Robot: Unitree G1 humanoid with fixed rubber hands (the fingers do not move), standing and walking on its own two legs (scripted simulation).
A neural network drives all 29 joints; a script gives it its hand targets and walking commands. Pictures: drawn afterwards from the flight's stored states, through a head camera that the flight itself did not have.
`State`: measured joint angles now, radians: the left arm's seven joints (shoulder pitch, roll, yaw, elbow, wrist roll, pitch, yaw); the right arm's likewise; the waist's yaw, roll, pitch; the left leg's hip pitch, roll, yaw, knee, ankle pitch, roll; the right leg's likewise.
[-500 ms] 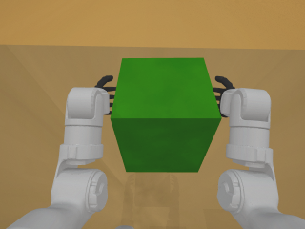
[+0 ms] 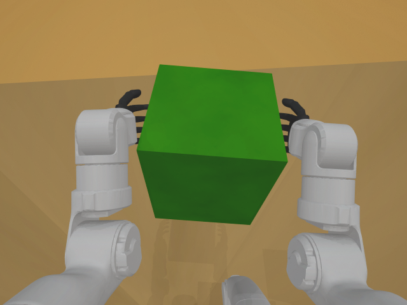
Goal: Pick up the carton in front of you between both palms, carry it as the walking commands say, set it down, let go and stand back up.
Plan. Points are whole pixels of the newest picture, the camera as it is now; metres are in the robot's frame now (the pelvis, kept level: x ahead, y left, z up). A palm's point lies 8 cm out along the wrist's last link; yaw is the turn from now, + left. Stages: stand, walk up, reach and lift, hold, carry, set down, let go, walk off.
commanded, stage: carry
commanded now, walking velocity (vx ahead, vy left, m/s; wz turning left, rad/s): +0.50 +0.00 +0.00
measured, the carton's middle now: (208, 151) +0.39 -0.03 +0.07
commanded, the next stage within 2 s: none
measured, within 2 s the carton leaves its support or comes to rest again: neither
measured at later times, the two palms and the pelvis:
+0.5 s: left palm (125, 25) +0.65 +0.15 +0.19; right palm (256, 18) +0.69 -0.15 +0.20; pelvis +0.29 -0.04 +0.03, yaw +1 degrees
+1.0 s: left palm out of the picture +0.99 +0.12 +0.24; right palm out of the picture +0.97 -0.18 +0.24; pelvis +0.60 -0.01 +0.06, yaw +0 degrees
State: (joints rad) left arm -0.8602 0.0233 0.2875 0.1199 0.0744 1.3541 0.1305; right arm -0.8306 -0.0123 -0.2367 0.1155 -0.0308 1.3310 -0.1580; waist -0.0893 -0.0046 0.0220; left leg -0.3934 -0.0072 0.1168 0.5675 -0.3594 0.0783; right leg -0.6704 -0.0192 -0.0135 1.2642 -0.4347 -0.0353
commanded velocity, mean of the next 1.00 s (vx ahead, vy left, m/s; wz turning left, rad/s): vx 0.50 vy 0.00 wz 0.00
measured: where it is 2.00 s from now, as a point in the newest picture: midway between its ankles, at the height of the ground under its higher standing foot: (189, 118)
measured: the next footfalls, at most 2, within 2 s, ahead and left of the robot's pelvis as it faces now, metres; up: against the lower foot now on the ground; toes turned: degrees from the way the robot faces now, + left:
right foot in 0.20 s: +0.31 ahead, -0.12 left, +0.02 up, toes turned -5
left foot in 0.62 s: +0.56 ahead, +0.09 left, +0.05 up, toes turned +6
